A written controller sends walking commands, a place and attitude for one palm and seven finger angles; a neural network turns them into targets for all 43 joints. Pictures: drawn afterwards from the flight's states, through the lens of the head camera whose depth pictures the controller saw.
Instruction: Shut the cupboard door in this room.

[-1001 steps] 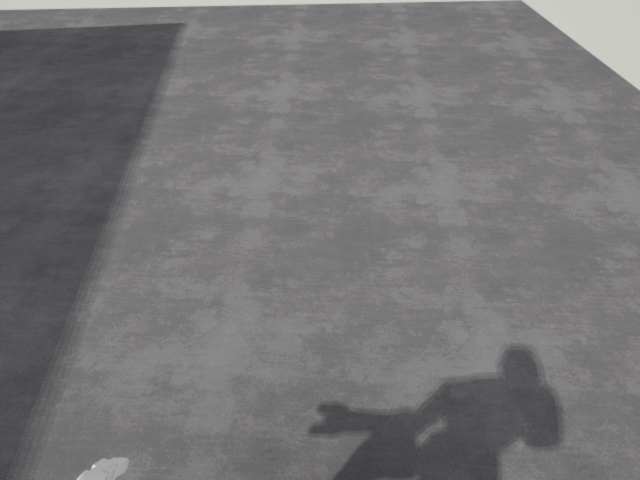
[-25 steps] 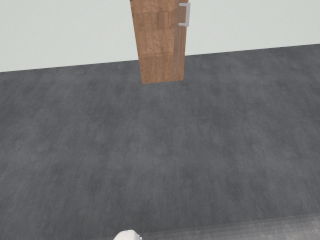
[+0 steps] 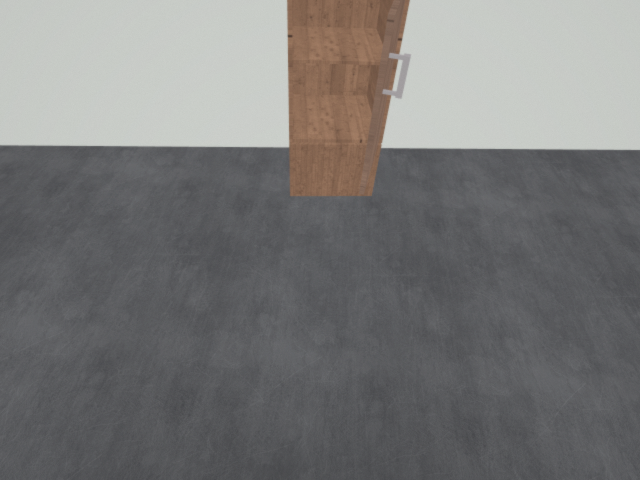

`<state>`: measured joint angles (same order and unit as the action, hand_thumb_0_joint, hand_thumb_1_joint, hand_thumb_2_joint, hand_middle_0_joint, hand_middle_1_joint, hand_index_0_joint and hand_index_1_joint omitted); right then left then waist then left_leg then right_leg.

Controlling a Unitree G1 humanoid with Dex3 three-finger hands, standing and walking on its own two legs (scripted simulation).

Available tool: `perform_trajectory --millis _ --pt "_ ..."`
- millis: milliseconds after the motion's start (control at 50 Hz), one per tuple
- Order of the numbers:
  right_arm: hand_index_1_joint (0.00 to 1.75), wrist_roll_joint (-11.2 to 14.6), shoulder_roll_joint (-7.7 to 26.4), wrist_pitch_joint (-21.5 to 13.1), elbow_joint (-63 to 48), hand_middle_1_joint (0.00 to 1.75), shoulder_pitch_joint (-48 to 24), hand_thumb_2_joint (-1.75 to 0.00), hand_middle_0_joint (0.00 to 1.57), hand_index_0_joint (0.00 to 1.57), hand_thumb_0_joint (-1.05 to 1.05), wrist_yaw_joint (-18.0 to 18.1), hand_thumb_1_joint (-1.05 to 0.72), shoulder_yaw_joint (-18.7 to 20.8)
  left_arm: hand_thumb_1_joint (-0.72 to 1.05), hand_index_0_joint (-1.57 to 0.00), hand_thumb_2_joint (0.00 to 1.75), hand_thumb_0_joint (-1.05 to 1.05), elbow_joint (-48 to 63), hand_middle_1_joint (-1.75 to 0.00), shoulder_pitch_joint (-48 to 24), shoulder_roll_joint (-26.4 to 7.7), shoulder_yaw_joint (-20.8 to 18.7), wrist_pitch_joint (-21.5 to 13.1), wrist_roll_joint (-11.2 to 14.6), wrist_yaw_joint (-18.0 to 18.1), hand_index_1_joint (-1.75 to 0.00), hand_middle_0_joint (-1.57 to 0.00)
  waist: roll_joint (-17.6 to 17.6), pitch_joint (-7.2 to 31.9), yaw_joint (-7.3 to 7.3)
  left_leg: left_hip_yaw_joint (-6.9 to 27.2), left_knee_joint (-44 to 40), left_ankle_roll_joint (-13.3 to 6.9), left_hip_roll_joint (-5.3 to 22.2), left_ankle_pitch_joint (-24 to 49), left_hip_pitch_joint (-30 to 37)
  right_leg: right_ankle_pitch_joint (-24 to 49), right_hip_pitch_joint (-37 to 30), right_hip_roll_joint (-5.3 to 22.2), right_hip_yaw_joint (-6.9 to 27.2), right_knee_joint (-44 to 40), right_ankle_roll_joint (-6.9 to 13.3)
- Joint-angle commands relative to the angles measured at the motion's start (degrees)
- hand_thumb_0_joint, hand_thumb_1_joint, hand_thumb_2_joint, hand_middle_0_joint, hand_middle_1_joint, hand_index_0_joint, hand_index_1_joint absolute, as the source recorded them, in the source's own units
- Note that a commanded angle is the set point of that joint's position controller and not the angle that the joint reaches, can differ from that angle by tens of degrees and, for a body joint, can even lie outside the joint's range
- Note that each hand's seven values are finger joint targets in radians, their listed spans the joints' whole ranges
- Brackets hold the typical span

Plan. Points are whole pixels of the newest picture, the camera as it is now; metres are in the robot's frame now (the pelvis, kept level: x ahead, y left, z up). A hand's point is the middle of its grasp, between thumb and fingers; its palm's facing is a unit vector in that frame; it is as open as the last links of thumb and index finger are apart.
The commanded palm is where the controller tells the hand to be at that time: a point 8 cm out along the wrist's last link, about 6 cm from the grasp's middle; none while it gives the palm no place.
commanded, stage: stand and wait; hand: left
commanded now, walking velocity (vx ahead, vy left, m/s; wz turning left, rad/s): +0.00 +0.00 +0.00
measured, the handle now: (396, 75) +1.16 -0.13 -0.02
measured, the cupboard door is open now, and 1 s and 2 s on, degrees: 72 72 72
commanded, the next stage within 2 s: look at it before walking up in 0.52 s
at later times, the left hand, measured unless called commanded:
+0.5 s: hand out of the picture +0.00 +0.18 -0.18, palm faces +0.02 -0.99 -0.17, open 7.3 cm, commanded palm none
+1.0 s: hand out of the picture -0.04 +0.17 -0.18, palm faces +0.02 -0.99 -0.17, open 7.3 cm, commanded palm none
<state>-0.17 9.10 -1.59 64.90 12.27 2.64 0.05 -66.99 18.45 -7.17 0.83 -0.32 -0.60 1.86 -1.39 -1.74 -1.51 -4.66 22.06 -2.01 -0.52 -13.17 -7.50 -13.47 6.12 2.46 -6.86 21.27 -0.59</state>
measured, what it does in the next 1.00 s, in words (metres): stands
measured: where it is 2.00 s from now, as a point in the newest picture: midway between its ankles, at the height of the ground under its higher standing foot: outside the picture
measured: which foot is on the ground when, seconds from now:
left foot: down 0.00-1.00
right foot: down 0.00-1.00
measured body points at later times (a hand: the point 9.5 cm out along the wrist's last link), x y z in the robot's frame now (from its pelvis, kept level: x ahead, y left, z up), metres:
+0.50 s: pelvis +0.00 +0.02 +0.00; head +0.01 +0.02 +0.45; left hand +0.00 +0.23 -0.17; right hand -0.03 -0.18 -0.16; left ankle -0.01 +0.09 -0.75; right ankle -0.02 -0.12 -0.74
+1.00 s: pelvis +0.00 +0.01 +0.00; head +0.01 +0.01 +0.45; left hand -0.04 +0.22 -0.17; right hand -0.02 -0.21 -0.16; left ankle -0.01 +0.09 -0.75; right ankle -0.02 -0.12 -0.74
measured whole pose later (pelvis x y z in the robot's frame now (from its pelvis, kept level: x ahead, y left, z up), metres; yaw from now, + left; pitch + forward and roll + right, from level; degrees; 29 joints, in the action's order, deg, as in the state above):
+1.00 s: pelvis +0.00 +0.01 +0.00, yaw +0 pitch -2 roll +0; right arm 0.1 7.5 -1.7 66.4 16.1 2.1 0.3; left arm -66.3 18.5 -7.6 0.6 -0.3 -0.9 2.4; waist -0.7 -2.8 -0.5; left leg -5.3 21.7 -3.0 -1.6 -12.8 -7.4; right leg -13.6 6.9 3.6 -6.2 22.5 -1.3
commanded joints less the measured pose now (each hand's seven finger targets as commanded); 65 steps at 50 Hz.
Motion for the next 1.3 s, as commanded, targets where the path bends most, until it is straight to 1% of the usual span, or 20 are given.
perform_trajectory --millis 0,60,200,260,360,420,540,660,680,760,780,880,940,980,1020,1140,1200,1220,1260,1280 --pt "0.3 -0.21 4.76 -0.57 -0.7 0.3 4.91 -0.9 0.2 0.2 0.0 -0.18 -0.9 0.58 0.9 -0.2 0.9 0.0 1.65 -0.3 3.25 -5.14 -0.99 -0.8 0.27 0.37 -0.3 -0.2 1.55 -1.62 1.03 7.04 -4.18 0.54 8.21 15.86 0.71 8.6 1.52 5.97 4.88 -2.85 0.46" --pt "0.3 -0.16 4.82 -0.61 -0.29 0.3 5.75 -0.9 0.2 0.2 0.0 -0.16 -0.9 0.6 0.9 -0.2 0.9 0.0 1.69 -0.3 3.58 -5.34 -1.03 -0.66 0.35 0.52 -0.3 -0.2 1.56 -1.03 0.86 7.11 -4.0 0.35 8.2 17.47 1.14 8.78 0.76 6.07 4.48 -2.3 0.46" --pt "0.3 -0.1 4.11 -0.64 0.82 0.3 7.81 -0.9 0.2 0.2 0.0 -0.17 -0.9 0.51 0.9 -0.2 0.9 0.0 1.97 -0.3 3.38 -5.3 -1.04 -0.25 0.44 0.78 -0.3 -0.2 1.53 -3.07 0.62 7.34 -5.01 0.27 7.96 16.24 -0.47 7.01 0.84 5.95 4.26 -1.66 0.29" --pt "0.3 -0.05 3.85 -0.63 1.12 0.3 8.8 -0.9 0.2 0.2 0.0 -0.2 -0.9 0.63 0.9 -0.2 0.9 0.0 2.27 -0.3 3.22 -5.48 -1.12 -0.19 0.41 0.85 -0.3 -0.2 0.9 -2.84 0.73 7.46 -5.02 0.23 7.98 16.01 -0.75 6.73 0.5 5.86 4.03 -1.35 0.24" --pt "0.3 -0.02 3.34 -0.7 1.46 0.3 9.63 -0.9 0.2 0.2 0.0 -0.13 -0.9 0.79 0.9 -0.2 0.9 0.0 2.35 -0.3 3.18 -5.32 -1.2 -0.11 0.36 0.96 -0.3 -0.2 1.57 -2.63 0.79 7.4 -4.98 0.23 7.96 16.51 -0.45 6.58 0.8 5.76 4.01 -1.0 0.2" --pt "0.3 -0.04 2.9 -0.67 1.5 0.3 9.79 -0.9 0.2 0.2 0.0 -0.17 -0.9 0.85 0.9 -0.2 0.9 0.0 2.34 -0.3 3.22 -4.86 -1.16 -0.04 0.28 0.99 -0.3 -0.2 1.22 -4.23 0.96 7.43 -5.83 0.29 7.79 13.36 -1.41 5.42 1.87 5.68 4.09 -1.11 0.02" --pt "0.3 -0.01 2.76 -0.69 1.36 0.3 9.69 -0.9 0.2 0.2 0.0 -0.13 -0.9 0.96 0.9 -0.2 0.9 0.0 2.03 -0.3 3.72 -4.51 -1.13 -0.09 0.16 0.96 -0.3 -0.2 2.16 -4.34 1.06 7.39 -6.25 0.3 7.66 11.31 -1.39 5.21 2.59 5.66 4.44 -1.23 0.04" --pt "0.3 0.1 2.88 -0.64 0.87 0.3 9.21 -0.9 0.2 0.2 0.0 -0.19 -0.9 1.17 0.9 -0.2 0.9 0.0 1.81 -0.3 4.37 -4.54 -1.05 -0.31 0.04 0.91 -0.3 -0.2 1.9 -3.92 1.22 7.2 -5.87 0.09 7.44 9.33 -1.17 5.17 2.92 5.78 4.76 -1.98 0.13" --pt "0.3 0.1 2.79 -0.63 0.83 0.3 9.14 -0.9 0.2 0.2 0.0 -0.2 -0.9 1.14 0.9 -0.2 0.9 0.0 1.76 -0.3 4.3 -4.55 -1.0 -0.36 0.01 0.9 -0.3 -0.2 1.15 -4.34 1.33 7.21 -5.8 0.03 7.28 8.78 -1.32 5.08 3.24 5.75 4.97 -2.18 0.17" --pt "0.3 0.13 3.26 -0.57 0.73 0.3 8.95 -0.9 0.2 0.2 0.0 -0.28 -0.9 1.24 0.9 -0.2 0.9 0.0 1.84 -0.3 4.33 -4.82 -1.02 -0.57 -0.02 0.86 -0.3 -0.2 0.57 -4.14 1.42 7.21 -5.49 -0.03 7.2 7.92 -1.39 4.82 3.21 5.72 5.25 -2.64 0.43" --pt "0.3 0.1 3.36 -0.56 0.66 0.3 8.77 -0.9 0.2 0.2 0.0 -0.31 -0.9 1.22 0.9 -0.2 0.9 0.0 1.81 -0.3 4.11 -4.89 -1.07 -0.59 0.0 0.83 -0.3 -0.2 1.4 -4.67 1.48 7.16 -5.74 0.07 7.04 7.03 -1.91 4.49 3.45 5.73 5.31 -2.68 0.43" --pt "0.3 0.08 4.32 -0.61 0.39 0.3 8.03 -0.9 0.2 0.2 0.0 -0.32 -0.9 1.41 0.9 -0.2 0.9 0.0 1.98 -0.3 3.86 -5.72 -1.19 -0.71 -0.04 0.73 -0.3 -0.2 1.63 -4.01 1.54 7.35 -5.6 -0.1 7.17 7.15 -1.3 4.66 3.42 5.78 5.3 -2.8 0.63" --pt "0.3 0.08 5.02 -0.67 0.17 0.3 7.38 -0.9 0.2 0.2 0.0 -0.35 -0.9 1.61 0.9 -0.2 0.9 0.0 2.2 -0.3 3.43 -6.39 -1.33 -0.87 -0.06 0.65 -0.3 -0.2 0.97 -3.81 1.49 7.51 -5.53 -0.23 7.16 7.13 -1.03 4.96 3.51 5.77 5.55 -2.99 0.84" --pt "0.3 0.08 5.36 -0.7 0.11 0.3 7.35 -0.9 0.2 0.2 0.0 -0.41 -0.9 1.63 0.9 -0.2 0.9 0.0 2.38 -0.3 2.92 -6.97 -1.43 -0.94 -0.08 0.64 -0.3 -0.2 0.73 -3.39 1.5 7.42 -5.32 -0.19 7.22 7.7 -1.06 5.19 2.92 5.86 5.5 -3.01 0.9" --pt "0.3 0.05 5.97 -0.66 0.07 0.3 6.74 -0.9 0.2 0.2 0.0 -0.46 -0.9 1.75 0.9 -0.2 0.9 0.0 2.56 -0.3 2.33 -7.53 -1.52 -0.97 -0.06 0.58 -0.3 -0.2 0.63 -4.19 1.48 7.59 -5.79 -0.17 7.3 6.3 -1.4 4.18 3.41 5.78 5.63 -3.29 1.02" --pt "0.3 0.01 8.2 -0.9 -0.41 0.3 4.81 -0.9 0.2 0.2 0.0 -0.57 -0.9 2.05 0.9 -0.2 0.9 0.0 3.36 -0.3 0.41 -9.95 -2.02 -1.3 -0.08 0.34 -0.3 -0.2 0.8 -2.76 1.29 7.58 -5.37 -0.21 7.49 8.48 -0.53 6.0 2.16 6.06 5.7 -3.6 1.36" --pt "0.3 -0.01 9.35 -0.88 -0.78 0.3 3.69 -0.9 0.2 0.2 0.0 -0.7 -0.9 2.17 0.9 -0.2 0.9 0.0 3.92 -0.3 -1.2 -11.19 -2.19 -1.29 -0.1 0.2 -0.3 -0.2 1.25 -2.95 1.25 7.93 -5.87 -0.09 7.58 7.6 -0.95 5.25 1.91 6.09 5.93 -3.92 1.44" --pt "0.3 -0.06 8.77 -0.81 -0.83 0.3 3.56 -0.9 0.2 0.2 0.0 -0.63 -0.9 2.12 0.9 -0.2 0.9 0.0 3.88 -0.3 -1.11 -10.72 -2.15 -1.1 -0.09 0.17 -0.3 -0.2 0.99 -2.84 1.26 7.35 -5.4 0.01 7.86 8.42 -0.13 6.33 2.63 6.05 6.35 -3.72 1.54" --pt "0.3 -0.2 5.54 0.01 -0.47 0.3 5.07 -0.9 0.2 0.2 0.0 -0.42 -0.9 1.64 0.9 -0.2 0.9 0.0 3.85 -0.3 -0.71 -7.9 -1.87 0.09 -0.02 0.23 -0.3 -0.2 1.75 -3.12 1.59 5.91 -3.5 0.61 8.4 8.57 0.0 7.11 4.57 5.63 6.8 -1.97 1.18" --pt "0.3 -0.22 5.93 0.36 -0.73 0.3 4.88 -0.9 0.2 0.2 0.0 -0.28 -0.9 1.79 0.9 -0.2 0.9 0.0 4.23 -0.3 -1.07 -8.39 -2.11 0.49 -0.04 0.09 -0.3 -0.2 2.16 -3.38 1.63 5.47 -2.67 0.65 8.74 8.09 -0.27 7.31 5.6 5.44 7.28 -0.97 1.21"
